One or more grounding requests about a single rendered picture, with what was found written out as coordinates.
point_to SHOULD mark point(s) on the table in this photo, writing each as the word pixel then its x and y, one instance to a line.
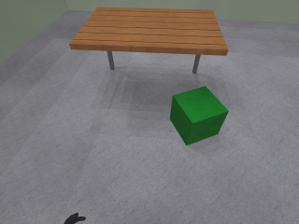
pixel 152 30

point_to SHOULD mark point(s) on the robot left hand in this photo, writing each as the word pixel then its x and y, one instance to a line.
pixel 74 219

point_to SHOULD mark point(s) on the carton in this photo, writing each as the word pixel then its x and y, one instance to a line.
pixel 197 114

